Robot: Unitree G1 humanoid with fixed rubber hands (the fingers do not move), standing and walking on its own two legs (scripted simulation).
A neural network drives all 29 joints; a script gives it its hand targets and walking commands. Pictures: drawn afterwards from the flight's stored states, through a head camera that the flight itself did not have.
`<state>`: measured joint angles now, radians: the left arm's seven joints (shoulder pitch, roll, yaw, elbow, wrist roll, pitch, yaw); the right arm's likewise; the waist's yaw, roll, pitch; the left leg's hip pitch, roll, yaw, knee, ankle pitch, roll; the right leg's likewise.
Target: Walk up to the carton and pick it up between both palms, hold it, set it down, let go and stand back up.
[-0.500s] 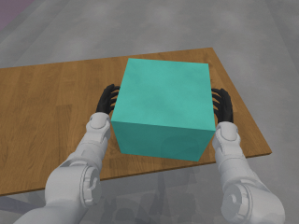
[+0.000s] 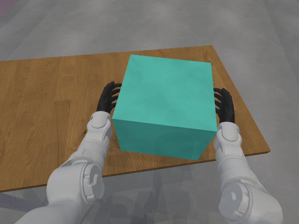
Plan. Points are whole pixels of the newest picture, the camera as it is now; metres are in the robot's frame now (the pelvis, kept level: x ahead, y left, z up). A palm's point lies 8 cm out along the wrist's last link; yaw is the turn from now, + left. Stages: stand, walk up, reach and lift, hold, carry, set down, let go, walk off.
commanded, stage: set down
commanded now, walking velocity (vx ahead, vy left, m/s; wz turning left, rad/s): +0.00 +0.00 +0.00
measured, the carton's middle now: (164, 108) +0.46 -0.02 +0.00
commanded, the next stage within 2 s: none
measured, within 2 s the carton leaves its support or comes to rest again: neither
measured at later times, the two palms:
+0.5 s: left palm (105, 109) +0.42 +0.15 +0.03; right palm (225, 118) +0.39 -0.19 +0.04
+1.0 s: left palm (106, 112) +0.43 +0.15 +0.01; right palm (224, 123) +0.39 -0.19 +0.02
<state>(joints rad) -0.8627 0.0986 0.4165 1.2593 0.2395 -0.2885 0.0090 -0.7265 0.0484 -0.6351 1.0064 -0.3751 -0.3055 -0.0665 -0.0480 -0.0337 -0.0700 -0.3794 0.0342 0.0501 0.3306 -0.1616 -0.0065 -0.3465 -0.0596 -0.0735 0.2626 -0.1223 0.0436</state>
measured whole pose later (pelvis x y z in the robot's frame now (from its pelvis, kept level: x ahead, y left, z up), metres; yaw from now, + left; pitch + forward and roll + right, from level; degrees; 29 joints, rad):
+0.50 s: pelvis +0.00 -0.01 +0.00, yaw +0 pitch +11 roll -1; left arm -0.84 0.07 0.52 1.14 0.34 -0.25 -0.04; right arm -0.71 0.10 -0.69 0.91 -0.42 -0.32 -0.05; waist -0.04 -0.03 -0.02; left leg -0.35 0.04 0.04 0.31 -0.15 -0.02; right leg -0.33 -0.05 -0.08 0.26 -0.12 0.03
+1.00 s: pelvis +0.00 +0.00 +0.00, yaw -2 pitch +14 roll -1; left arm -0.85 0.14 0.32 1.23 0.20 -0.22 0.04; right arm -0.76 -0.05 -0.40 1.17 -0.20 -0.32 -0.06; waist -0.03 -0.03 -0.06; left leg -0.42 0.06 0.08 0.36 -0.18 -0.01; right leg -0.39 -0.04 -0.05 0.28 -0.12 0.03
